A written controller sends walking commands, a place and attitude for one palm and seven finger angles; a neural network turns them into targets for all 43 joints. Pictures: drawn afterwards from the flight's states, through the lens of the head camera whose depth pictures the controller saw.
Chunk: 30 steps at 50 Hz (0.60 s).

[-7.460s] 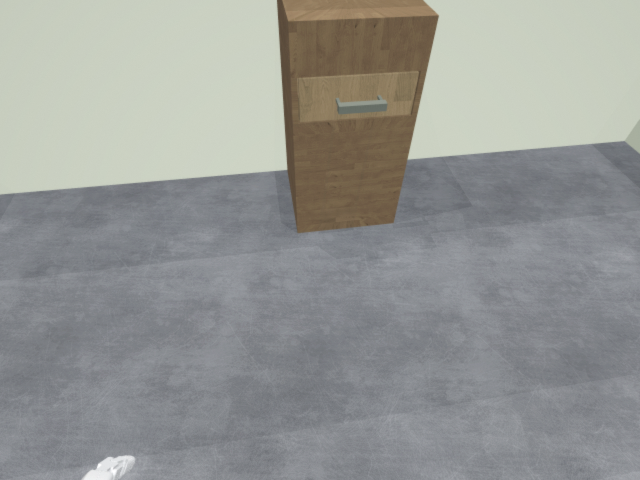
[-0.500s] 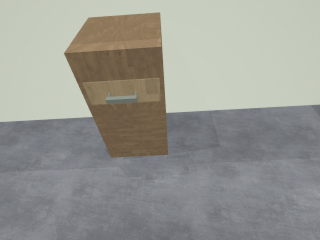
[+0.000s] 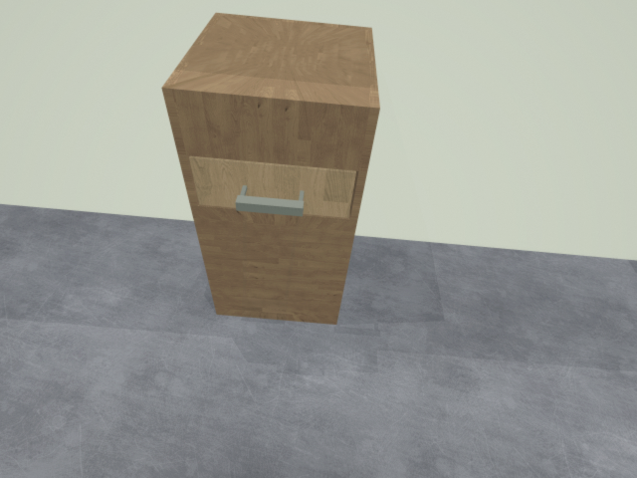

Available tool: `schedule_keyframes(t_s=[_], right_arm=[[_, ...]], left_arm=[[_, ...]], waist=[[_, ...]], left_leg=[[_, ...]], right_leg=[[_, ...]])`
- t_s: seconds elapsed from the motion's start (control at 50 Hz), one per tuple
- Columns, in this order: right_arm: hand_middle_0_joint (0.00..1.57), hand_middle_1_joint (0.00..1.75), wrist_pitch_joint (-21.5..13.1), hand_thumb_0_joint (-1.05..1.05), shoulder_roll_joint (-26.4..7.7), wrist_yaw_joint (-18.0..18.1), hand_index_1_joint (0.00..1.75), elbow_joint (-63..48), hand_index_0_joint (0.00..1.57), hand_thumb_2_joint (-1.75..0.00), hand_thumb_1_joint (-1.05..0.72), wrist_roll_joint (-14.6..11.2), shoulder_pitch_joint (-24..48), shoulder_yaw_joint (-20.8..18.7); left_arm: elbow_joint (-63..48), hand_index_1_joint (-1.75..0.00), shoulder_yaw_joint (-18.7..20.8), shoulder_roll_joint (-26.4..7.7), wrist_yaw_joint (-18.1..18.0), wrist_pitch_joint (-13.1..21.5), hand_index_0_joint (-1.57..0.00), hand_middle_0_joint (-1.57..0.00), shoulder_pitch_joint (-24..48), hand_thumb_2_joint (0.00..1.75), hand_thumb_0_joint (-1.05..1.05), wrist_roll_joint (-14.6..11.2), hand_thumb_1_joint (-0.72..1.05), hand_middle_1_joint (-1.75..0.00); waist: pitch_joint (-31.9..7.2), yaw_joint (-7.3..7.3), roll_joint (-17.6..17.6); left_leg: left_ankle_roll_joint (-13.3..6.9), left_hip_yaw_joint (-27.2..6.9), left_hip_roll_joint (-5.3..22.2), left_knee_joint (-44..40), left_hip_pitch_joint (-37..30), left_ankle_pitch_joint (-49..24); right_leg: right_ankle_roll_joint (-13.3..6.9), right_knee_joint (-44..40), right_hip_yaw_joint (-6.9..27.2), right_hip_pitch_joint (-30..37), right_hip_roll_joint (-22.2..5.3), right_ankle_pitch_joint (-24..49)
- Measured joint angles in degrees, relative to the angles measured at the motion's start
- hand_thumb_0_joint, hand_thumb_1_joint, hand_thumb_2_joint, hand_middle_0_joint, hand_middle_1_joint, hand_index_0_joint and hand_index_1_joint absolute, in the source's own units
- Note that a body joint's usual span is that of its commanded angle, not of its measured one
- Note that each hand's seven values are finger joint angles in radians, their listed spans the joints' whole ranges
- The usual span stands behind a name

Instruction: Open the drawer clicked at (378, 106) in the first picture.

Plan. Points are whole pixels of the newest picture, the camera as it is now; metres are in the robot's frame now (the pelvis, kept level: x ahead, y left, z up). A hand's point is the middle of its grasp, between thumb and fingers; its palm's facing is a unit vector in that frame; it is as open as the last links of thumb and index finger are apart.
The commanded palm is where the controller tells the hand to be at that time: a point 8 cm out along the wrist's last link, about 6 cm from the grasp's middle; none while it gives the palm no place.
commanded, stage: take the last steps up to it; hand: left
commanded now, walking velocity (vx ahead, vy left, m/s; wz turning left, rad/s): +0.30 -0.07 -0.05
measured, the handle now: (271, 199) +0.73 +0.18 -0.15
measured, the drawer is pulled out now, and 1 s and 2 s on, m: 0.00 0.00 0.00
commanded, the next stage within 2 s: come to a stop and stand still in 0.34 s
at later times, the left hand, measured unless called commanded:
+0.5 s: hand (263, 382) +0.29 +0.11 -0.16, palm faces -0.05 -0.98 -0.22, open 7.3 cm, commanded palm none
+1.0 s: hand (201, 437) +0.20 +0.19 -0.17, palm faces +0.07 -0.96 -0.27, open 7.3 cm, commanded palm none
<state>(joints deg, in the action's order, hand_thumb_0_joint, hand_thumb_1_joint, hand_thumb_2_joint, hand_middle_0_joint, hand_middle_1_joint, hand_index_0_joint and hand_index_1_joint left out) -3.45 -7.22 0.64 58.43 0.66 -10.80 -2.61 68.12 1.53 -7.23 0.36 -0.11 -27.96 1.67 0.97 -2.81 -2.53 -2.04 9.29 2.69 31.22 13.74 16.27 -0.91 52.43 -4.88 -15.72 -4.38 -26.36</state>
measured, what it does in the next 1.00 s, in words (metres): walks ahead: right foot, then left foot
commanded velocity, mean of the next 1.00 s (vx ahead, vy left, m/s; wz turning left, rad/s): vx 0.00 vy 0.04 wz -0.01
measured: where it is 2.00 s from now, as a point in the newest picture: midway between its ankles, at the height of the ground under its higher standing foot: outside the picture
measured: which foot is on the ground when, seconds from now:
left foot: down 0.00-0.42, up 0.44-0.96, down 0.98-1.00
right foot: up 0.00-0.40, down 0.42-1.00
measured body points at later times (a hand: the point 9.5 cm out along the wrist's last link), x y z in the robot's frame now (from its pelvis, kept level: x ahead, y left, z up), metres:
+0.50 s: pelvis +0.17 -0.06 -0.01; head +0.20 -0.08 +0.43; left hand +0.30 +0.17 -0.15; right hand +0.06 -0.25 -0.18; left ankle +0.04 +0.08 -0.67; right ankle +0.25 -0.14 -0.73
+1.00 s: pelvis +0.17 -0.01 -0.01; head +0.18 -0.01 +0.44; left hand +0.20 +0.24 -0.15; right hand +0.28 -0.26 -0.14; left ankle +0.13 +0.10 -0.74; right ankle +0.25 -0.14 -0.73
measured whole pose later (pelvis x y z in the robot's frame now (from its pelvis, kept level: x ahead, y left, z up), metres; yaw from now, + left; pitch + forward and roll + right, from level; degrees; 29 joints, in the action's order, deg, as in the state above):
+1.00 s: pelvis +0.17 -0.01 -0.01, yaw +1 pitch -1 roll +0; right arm 1.5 -13.0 0.7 51.2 0.2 -9.8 -3.5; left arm 56.4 1.5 -10.9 -2.6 -1.8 -15.0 1.8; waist 0.8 -1.5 0.8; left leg 0.0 2.9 -0.5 32.7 11.3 20.7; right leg 0.2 33.8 -7.4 -22.6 -6.6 -10.1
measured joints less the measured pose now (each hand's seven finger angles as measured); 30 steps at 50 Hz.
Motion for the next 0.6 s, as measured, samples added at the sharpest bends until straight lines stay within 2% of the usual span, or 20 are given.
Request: schedule_keyframes(t_s=[0.06, 0.14, 0.24, 0.34, 0.38, 0.42, 0.44, 0.48, 0.52, 0.54, 0.6], right_arm=[[0.21, 0.30, -0.7, -0.03, -0.7, 1.0, 0.30, -0.2, 0.21, -0.90, -0.96, -0.1, -1.5, -0.4], [0.20, 0.30, -0.6, -0.03, -1.0, 1.1, 0.30, 1.9, 0.20, -0.90, -0.95, 0.1, -5.2, 0.2], [0.20, 0.30, -0.1, -0.01, 0.1, 1.0, 0.30, 5.0, 0.20, -0.90, -0.93, 0.3, -10.3, 0.7], [0.20, 0.30, 0.7, -0.01, 0.8, 0.7, 0.30, 6.8, 0.20, -0.90, -0.92, 0.9, -13.8, 0.8], [0.20, 0.30, 1.1, 0.00, 0.7, 0.6, 0.30, 7.5, 0.20, -0.90, -0.91, 0.9, -15.0, 0.7], [0.20, 0.30, 1.5, 0.00, 0.9, 0.4, 0.30, 8.4, 0.20, -0.90, -0.91, 0.5, -16.4, 0.7], [0.20, 0.30, 1.9, 0.00, 0.8, 0.3, 0.30, 8.9, 0.20, -0.90, -0.91, 0.2, -16.1, 0.7], [0.20, 0.30, 3.0, 0.00, 0.2, 0.3, 0.30, 9.0, 0.20, -0.90, -0.91, -0.4, -14.6, 0.6], [0.20, 0.30, 3.5, 0.00, -0.4, 0.7, 0.30, 8.4, 0.20, -0.90, -0.91, -0.5, -12.7, 0.5], [0.20, 0.30, 3.7, 0.00, -0.8, 0.9, 0.30, 7.9, 0.20, -0.90, -0.91, -0.5, -11.6, 0.5], [0.20, 0.30, 4.5, 0.00, -1.4, 1.2, 0.30, 5.9, 0.20, -0.90, -0.91, -0.8, -8.2, 0.3]], left_arm=[[-1.4, -0.30, 0.7, -0.9, 0.4, 0.2, -0.20, -0.20, 3.7, 0.90, 0.01, 0.3, 0.91, -0.29], [-5.1, -0.30, 1.7, -2.7, 0.5, 0.7, -0.20, -0.20, 9.4, 0.90, 0.01, 0.4, 0.91, -0.29], [-8.4, -0.30, 2.1, -4.0, 0.7, 0.6, -0.19, -0.20, 15.9, 0.90, 0.00, 0.1, 0.92, -0.29], [-9.8, -0.30, 1.7, -4.1, 0.7, 0.5, -0.19, -0.20, 20.7, 0.90, 0.00, -0.2, 0.92, -0.29], [-10.3, -0.30, 1.5, -3.9, 0.8, 0.9, -0.19, -0.20, 21.8, 0.90, 0.00, -0.3, 0.92, -0.29], [-10.7, -0.30, 1.3, -3.9, 0.9, 2.3, -0.19, -0.20, 22.3, 0.90, 0.00, -0.1, 0.91, -0.29], [-10.7, -0.30, 1.3, -3.4, 0.7, 3.2, -0.19, -0.20, 22.7, 0.90, 0.00, -0.1, 0.91, -0.29], [-10.7, -0.30, 0.9, -2.4, 0.3, 3.9, -0.20, -0.20, 22.7, 0.90, 0.00, -0.5, 0.91, -0.29], [-10.2, -0.30, 0.3, -1.3, -0.2, 3.4, -0.20, -0.20, 22.0, 0.90, 0.00, -0.8, 0.91, -0.29], [-9.8, -0.30, 0.0, -0.7, -0.5, 3.1, -0.20, -0.20, 21.5, 0.90, 0.00, -0.8, 0.91, -0.29], [-9.8, -0.30, 0.6, -0.3, -1.9, 2.2, -0.20, -0.20, 20.8, 0.90, -0.02, -1.0, 0.94, -0.29]], waist=[[-0.4, 1.42, 0.0], [-0.7, 1.90, -0.3], [-0.2, 2.92, 0.0], [2.0, 5.55, 1.6], [2.7, 6.46, 2.5], [3.1, 6.54, 2.8], [3.7, 6.25, 3.5], [4.9, 6.18, 4.6], [5.0, 5.74, 5.1], [4.9, 5.53, 5.2], [4.0, 4.82, 5.2]], left_leg=[[-0.2, 0.7, -0.8, -5.1, -4.1, -1.1], [-0.2, 0.7, -1.8, -10.7, -8.6, -2.0], [0.8, 0.6, -2.0, -14.0, -13.2, -0.9], [2.9, 1.0, -0.6, -12.7, -16.3, 3.0], [4.1, 1.1, 0.5, -10.1, -16.8, 5.8], [4.8, 0.8, 1.8, -3.1, -15.3, 9.9], [4.1, -0.4, 2.7, 4.7, -12.5, 11.9], [2.5, -4.8, 2.4, 21.6, -5.4, 14.5], [2.2, -6.4, 1.7, 30.8, 0.5, 13.1], [2.3, -6.6, 1.5, 32.2, 2.9, 11.8], [3.0, -7.3, 1.1, 28.6, 7.8, 9.3]], right_leg=[[0.3, 8.0, 0.2, -7.1, -0.8, 5.4], [1.3, 8.8, 1.0, -13.5, -2.0, 11.8], [2.3, 2.1, 1.2, -16.3, -2.8, 15.5], [1.2, -10.9, -0.6, -13.6, -1.7, 14.4], [0.4, -15.5, -1.6, -11.1, -0.4, 14.7], [-0.9, -19.9, -2.6, -7.6, 0.6, 19.1], [-1.8, -17.8, -3.0, -8.1, 1.2, 19.1], [-3.2, -15.5, -3.9, -7.2, 2.1, 15.2], [-3.6, -17.4, -4.3, -5.1, 2.7, 14.0], [-3.0, -19.0, -4.4, -4.0, 2.9, 14.6], [-3.6, -23.0, -4.7, -2.3, 3.3, 16.0]])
